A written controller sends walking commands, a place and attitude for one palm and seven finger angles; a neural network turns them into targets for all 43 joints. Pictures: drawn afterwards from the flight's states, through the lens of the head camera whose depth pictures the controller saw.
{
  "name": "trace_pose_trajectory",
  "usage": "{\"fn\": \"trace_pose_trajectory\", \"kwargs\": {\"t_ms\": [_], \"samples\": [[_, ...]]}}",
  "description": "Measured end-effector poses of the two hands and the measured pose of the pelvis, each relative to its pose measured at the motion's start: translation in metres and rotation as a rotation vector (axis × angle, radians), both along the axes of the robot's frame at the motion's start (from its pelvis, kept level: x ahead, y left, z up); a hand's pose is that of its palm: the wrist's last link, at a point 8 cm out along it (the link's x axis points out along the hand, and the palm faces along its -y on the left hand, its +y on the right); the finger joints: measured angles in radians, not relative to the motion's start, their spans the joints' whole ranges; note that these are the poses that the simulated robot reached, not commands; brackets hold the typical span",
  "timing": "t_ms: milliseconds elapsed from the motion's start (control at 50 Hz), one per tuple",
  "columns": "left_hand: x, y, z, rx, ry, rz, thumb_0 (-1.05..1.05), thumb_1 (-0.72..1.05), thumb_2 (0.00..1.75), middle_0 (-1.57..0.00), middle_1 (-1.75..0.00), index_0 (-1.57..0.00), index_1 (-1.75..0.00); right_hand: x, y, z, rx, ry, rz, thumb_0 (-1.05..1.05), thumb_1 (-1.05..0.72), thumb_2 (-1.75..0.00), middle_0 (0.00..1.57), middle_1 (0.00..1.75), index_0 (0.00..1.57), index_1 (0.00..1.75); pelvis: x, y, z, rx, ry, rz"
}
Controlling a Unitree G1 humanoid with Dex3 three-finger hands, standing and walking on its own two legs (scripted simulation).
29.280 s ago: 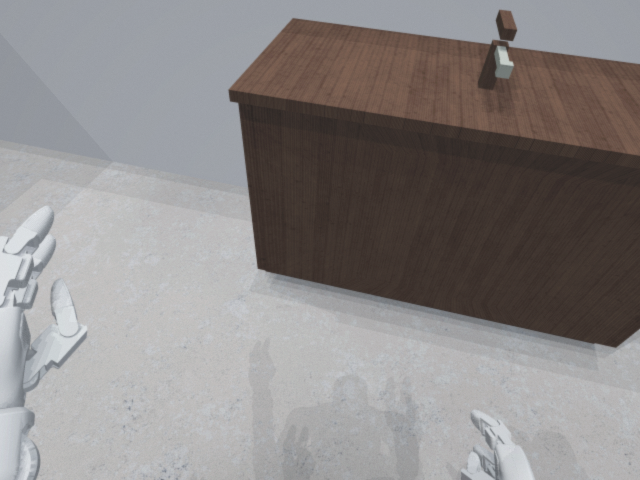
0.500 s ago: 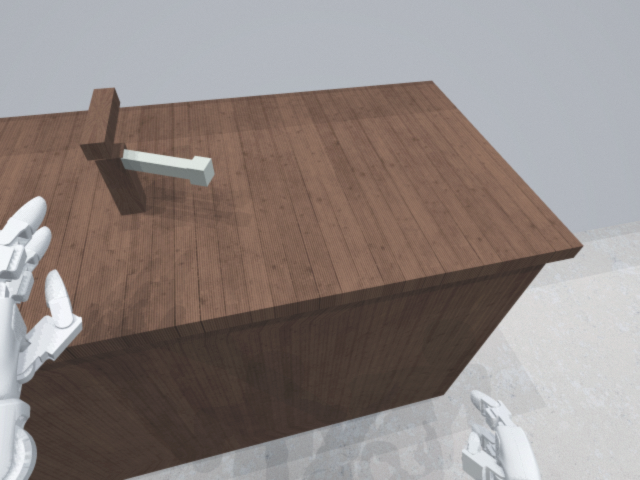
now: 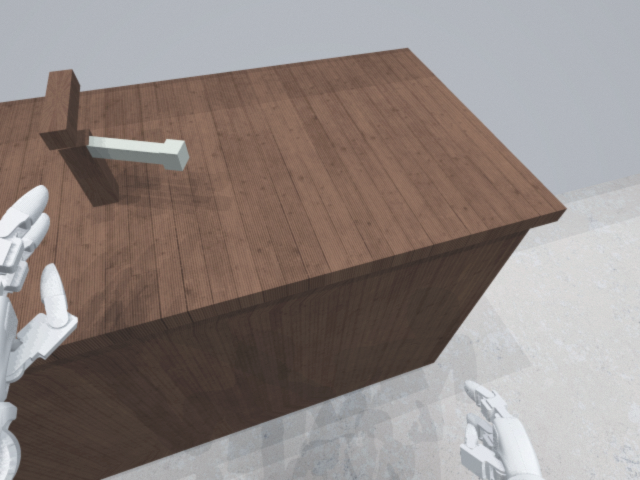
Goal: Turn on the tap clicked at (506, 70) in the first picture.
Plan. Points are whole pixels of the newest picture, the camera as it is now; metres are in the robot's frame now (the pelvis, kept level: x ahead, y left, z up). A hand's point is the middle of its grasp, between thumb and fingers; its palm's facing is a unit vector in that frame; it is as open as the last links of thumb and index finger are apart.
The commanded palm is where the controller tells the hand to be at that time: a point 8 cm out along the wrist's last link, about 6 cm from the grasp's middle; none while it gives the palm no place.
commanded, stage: come to a stop and stand still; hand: left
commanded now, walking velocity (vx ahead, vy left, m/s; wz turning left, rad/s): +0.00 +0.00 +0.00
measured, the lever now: (174, 155) +0.47 +0.22 +0.14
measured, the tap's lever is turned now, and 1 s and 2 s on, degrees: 65 65 65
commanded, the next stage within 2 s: look again from close up in 0.34 s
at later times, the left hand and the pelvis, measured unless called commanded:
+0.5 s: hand (20, 351) +0.20 +0.27 +0.16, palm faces +0.43 -0.82 -0.39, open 7.4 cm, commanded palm +0.13 +0.30 +0.18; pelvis -0.02 +0.01 +0.00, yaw +2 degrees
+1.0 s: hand out of the picture +0.22 +0.28 +0.19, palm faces +0.46 -0.83 -0.31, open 7.4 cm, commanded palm +0.14 +0.28 +0.18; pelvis -0.01 -0.01 +0.00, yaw +2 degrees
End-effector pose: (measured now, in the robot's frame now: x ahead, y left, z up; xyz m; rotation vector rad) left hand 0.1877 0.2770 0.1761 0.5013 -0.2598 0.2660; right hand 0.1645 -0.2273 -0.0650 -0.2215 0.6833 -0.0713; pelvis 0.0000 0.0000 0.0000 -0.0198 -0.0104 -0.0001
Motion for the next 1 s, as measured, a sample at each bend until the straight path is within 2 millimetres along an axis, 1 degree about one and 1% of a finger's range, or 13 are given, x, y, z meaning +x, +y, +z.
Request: {"fn": "trace_pose_trajectory", "kwargs": {"t_ms": [80, 120, 200, 300, 400, 480, 580, 820, 840, 880, 940, 960, 1000], "samples": [[-0.007, 0.01, -0.017, -0.018, 0.069, 0.027, 0.01, 0.89, 0.9, -0.21, -0.3, -0.21, -0.3, -0.008, -0.003, -0.003, -0.037, 0.036, -0.021, 0.01, -0.9, -0.9, 0.2, 0.3, 0.2, 0.3, -0.003, 0.004, -0.001, 0.002, -0.008, 0.012], [-0.011, 0.019, -0.016, -0.016, 0.065, 0.066, 0.01, 0.88, 0.9, -0.22, -0.3, -0.21, -0.3, -0.01, -0.002, -0.005, -0.045, 0.051, -0.018, 0.01, -0.9, -0.9, 0.2, 0.3, 0.2, 0.3, -0.005, 0.006, -0.001, 0.0, -0.013, 0.02], [-0.021, 0.031, -0.004, -0.009, 0.01, 0.125, 0.01, 0.88, 0.9, -0.22, -0.3, -0.21, -0.3, -0.01, 0.006, -0.007, -0.04, 0.058, 0.005, 0.01, -0.9, -0.9, 0.2, 0.3, 0.2, 0.3, -0.008, 0.008, -0.001, -0.002, -0.022, 0.032], [-0.031, 0.03, 0.003, -0.024, -0.043, 0.135, 0.01, 0.89, 0.9, -0.21, -0.3, -0.21, -0.3, -0.002, 0.021, -0.005, -0.009, 0.024, 0.032, 0.01, -0.9, -0.9, 0.2, 0.3, 0.2, 0.3, -0.012, 0.011, 0.0, -0.005, -0.028, 0.035], [-0.033, 0.028, -0.002, -0.044, -0.024, 0.135, 0.01, 0.89, 0.9, -0.21, -0.3, -0.2, -0.3, 0.005, 0.034, -0.002, 0.023, -0.014, 0.049, 0.01, -0.9, -0.9, 0.2, 0.3, 0.2, 0.3, -0.015, 0.012, 0.001, -0.003, -0.029, 0.034], [-0.033, 0.027, -0.005, -0.053, -0.002, 0.14, 0.01, 0.89, 0.9, -0.21, -0.3, -0.2, -0.3, 0.008, 0.037, 0.0, 0.034, -0.025, 0.057, 0.01, -0.9, -0.9, 0.2, 0.3, 0.2, 0.3, -0.016, 0.01, 0.001, -0.005, -0.029, 0.035], [-0.034, 0.023, -0.004, -0.058, -0.004, 0.134, 0.01, 0.89, 0.9, -0.21, -0.3, -0.21, -0.3, 0.007, 0.033, 0.0, 0.026, -0.018, 0.058, 0.01, -0.9, -0.9, 0.2, 0.3, 0.2, 0.3, -0.015, 0.008, 0.002, -0.006, -0.029, 0.036], [-0.03, 0.018, -0.003, -0.057, -0.006, 0.118, 0.01, 0.89, 0.9, -0.21, -0.3, -0.21, -0.3, 0.001, 0.01, 0.0, -0.009, 0.01, 0.01, 0.01, -0.9, -0.9, 0.2, 0.3, 0.2, 0.3, -0.011, 0.004, 0.002, -0.007, -0.031, 0.04], [-0.027, 0.019, 0.004, -0.02, -0.024, 0.1, 0.01, 0.89, 0.9, -0.21, -0.3, -0.21, -0.3, 0.0, 0.011, 0.0, -0.021, 0.01, 0.019, 0.01, -0.9, -0.9, 0.2, 0.3, 0.2, 0.3, -0.011, 0.003, 0.002, -0.008, -0.033, 0.051], [-0.017, 0.032, 0.022, 0.09, -0.061, 0.1, 0.01, 0.88, 0.9, -0.21, -0.3, -0.21, -0.3, -0.002, 0.014, -0.002, -0.048, 0.021, 0.093, 0.01, -0.9, -0.9, 0.2, 0.3, 0.2, 0.3, -0.012, -0.002, 0.001, 0.002, -0.032, 0.065], [-0.011, 0.048, 0.04, -0.032, -0.108, 0.148, 0.01, 0.88, 0.9, -0.21, -0.3, -0.21, -0.3, -0.002, 0.015, -0.004, -0.024, 0.021, 0.138, 0.01, -0.9, -0.9, 0.2, 0.3, 0.2, 0.3, -0.011, -0.007, 0.002, 0.017, -0.041, 0.06], [-0.012, 0.048, 0.039, -0.083, -0.098, 0.157, 0.01, 0.89, 0.9, -0.21, -0.3, -0.21, -0.3, -0.001, 0.014, -0.004, -0.006, 0.006, 0.135, 0.01, -0.9, -0.9, 0.2, 0.3, 0.2, 0.3, -0.011, -0.008, 0.002, 0.019, -0.048, 0.048], [-0.016, 0.037, 0.029, -0.13, -0.036, 0.157, 0.01, 0.89, 0.9, -0.21, -0.3, -0.2, -0.3, 0.003, 0.013, -0.003, 0.02, -0.029, 0.131, 0.01, -0.9, -0.9, 0.2, 0.3, 0.2, 0.3, -0.012, -0.01, 0.001, 0.02, -0.06, 0.041]]}}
